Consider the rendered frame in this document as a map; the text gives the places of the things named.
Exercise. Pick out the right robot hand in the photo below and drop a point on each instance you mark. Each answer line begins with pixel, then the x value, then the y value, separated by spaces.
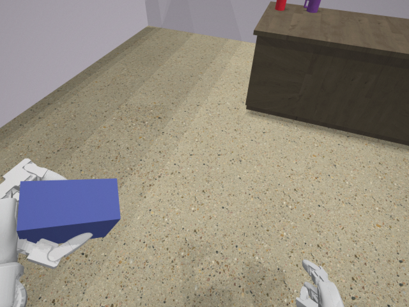
pixel 325 295

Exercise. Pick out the left robot hand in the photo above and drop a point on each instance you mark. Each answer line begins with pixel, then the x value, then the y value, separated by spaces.
pixel 44 252

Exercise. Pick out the table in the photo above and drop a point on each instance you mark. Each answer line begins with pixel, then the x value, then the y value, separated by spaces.
pixel 342 70

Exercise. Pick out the robot left forearm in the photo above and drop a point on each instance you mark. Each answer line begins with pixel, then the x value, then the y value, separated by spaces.
pixel 12 291

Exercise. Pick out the sponge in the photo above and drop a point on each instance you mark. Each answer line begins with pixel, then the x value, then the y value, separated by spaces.
pixel 59 210

